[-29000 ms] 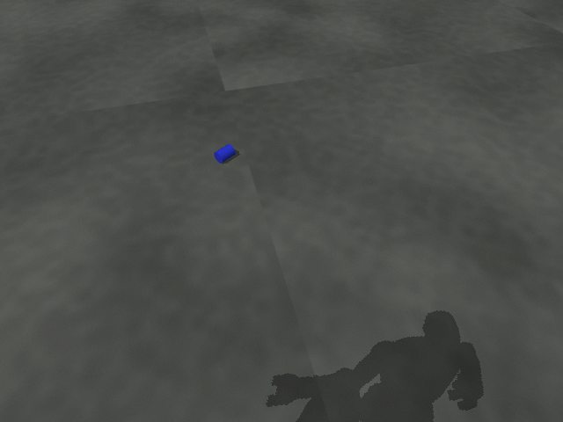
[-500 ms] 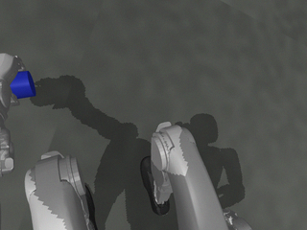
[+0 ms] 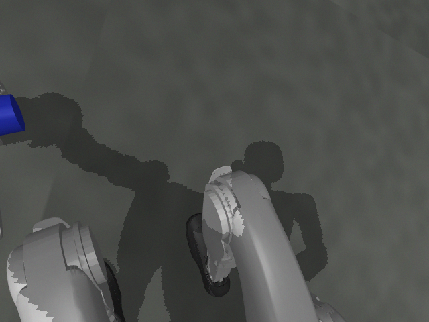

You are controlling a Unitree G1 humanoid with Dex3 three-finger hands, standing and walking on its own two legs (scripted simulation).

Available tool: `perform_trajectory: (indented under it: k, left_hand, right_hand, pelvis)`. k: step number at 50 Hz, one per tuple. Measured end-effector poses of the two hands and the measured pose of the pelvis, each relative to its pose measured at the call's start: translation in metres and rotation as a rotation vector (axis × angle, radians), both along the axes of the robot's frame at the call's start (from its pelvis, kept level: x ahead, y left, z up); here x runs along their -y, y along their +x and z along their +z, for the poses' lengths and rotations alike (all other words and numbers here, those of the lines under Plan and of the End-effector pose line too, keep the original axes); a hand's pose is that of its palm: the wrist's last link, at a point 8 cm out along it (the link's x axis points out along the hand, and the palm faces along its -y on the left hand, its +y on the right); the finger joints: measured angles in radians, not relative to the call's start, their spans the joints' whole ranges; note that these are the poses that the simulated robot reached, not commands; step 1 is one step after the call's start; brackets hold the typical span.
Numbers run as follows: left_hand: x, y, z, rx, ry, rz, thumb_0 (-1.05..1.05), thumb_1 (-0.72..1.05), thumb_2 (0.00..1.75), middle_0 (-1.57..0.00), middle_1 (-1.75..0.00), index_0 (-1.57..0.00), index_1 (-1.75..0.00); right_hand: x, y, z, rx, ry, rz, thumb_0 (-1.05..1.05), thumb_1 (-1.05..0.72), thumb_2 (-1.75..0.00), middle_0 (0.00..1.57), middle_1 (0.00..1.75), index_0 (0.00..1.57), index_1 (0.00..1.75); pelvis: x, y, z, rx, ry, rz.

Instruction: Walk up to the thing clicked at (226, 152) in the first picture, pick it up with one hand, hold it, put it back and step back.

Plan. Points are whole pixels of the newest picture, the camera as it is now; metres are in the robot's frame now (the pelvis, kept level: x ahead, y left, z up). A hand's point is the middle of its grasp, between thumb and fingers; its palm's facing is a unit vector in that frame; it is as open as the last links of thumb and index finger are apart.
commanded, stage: rest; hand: left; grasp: from above
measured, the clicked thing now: out of the picture +0.50 +0.27 -0.24
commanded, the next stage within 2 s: open in 1.18 s
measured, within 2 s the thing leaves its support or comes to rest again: rests again in 1.64 s
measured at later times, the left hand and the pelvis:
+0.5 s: hand out of the picture +0.49 +0.27 -0.23, palm faces -0.45 -0.10 -0.89, open 9.3 cm; pelvis +0.00 +0.00 +0.00, yaw -2 degrees
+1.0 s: hand out of the picture +0.49 +0.27 -0.25, palm faces -0.47 -0.11 -0.88, open 9.2 cm; pelvis +0.00 +0.00 +0.00, yaw -3 degrees
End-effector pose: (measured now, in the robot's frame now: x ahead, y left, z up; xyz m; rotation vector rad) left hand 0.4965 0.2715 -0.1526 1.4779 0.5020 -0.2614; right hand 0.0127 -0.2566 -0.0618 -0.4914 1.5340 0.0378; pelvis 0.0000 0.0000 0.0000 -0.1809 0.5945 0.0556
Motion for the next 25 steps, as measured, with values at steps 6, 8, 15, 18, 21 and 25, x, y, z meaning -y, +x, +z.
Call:
perform_trajectory:
  k: [6, 8, 15, 18, 21, 25]
  left_hand:
    - [0.001, -0.001, -0.008, -0.001, -0.004, -0.001, 0.0, 0.15, 0.25, -0.81, -0.31, -0.82, -0.29]
    - [0.002, -0.001, -0.01, 0.001, -0.004, -0.002, 0.0, 0.15, 0.25, -0.82, -0.31, -0.83, -0.29]
    - [0.001, -0.001, -0.013, 0.007, -0.001, 0.005, 0.0, 0.15, 0.24, -0.82, -0.29, -0.83, -0.28]
    - [0.002, -0.001, -0.015, 0.006, -0.002, 0.007, 0.0, 0.15, 0.23, -0.82, -0.29, -0.83, -0.27]
    - [0.002, 0.0, -0.017, 0.004, -0.003, 0.009, 0.0, 0.16, 0.23, -0.83, -0.29, -0.84, -0.27]
    - [0.002, 0.001, -0.019, 0.016, -0.004, 0.009, 0.0, 0.16, 0.21, -0.83, -0.28, -0.84, -0.26]
  right_hand:
    - [0.002, 0.0, 0.004, -0.001, -0.004, 0.021, 0.0, -0.9, -0.89, 0.2, 0.3, 0.2, 0.3]
    - [0.002, 0.0, 0.005, 0.001, -0.005, 0.026, 0.0, -0.9, -0.89, 0.2, 0.3, 0.2, 0.3]
    - [0.001, -0.001, 0.008, 0.003, -0.001, 0.042, 0.0, -0.9, -0.89, 0.2, 0.3, 0.2, 0.3]
    - [0.0, -0.001, 0.009, 0.005, 0.006, 0.048, 0.0, -0.9, -0.89, 0.2, 0.3, 0.2, 0.3]
    - [-0.002, -0.002, 0.009, 0.007, 0.011, 0.054, 0.0, -0.9, -0.9, 0.2, 0.3, 0.2, 0.3]
    - [-0.005, -0.004, 0.01, 0.005, 0.017, 0.055, 0.0, -0.9, -0.9, 0.2, 0.3, 0.2, 0.3]
  pelvis:
    - [0.0, 0.0, -0.001, 0.01, -0.008, -0.004]
    - [0.0, -0.001, -0.002, 0.013, -0.01, -0.006]
    - [-0.001, -0.001, -0.003, 0.019, -0.015, -0.01]
    - [-0.001, -0.002, -0.003, 0.024, -0.019, -0.012]
    - [-0.002, -0.002, -0.003, 0.029, -0.023, -0.014]
    - [-0.003, -0.003, -0.003, 0.033, -0.026, -0.016]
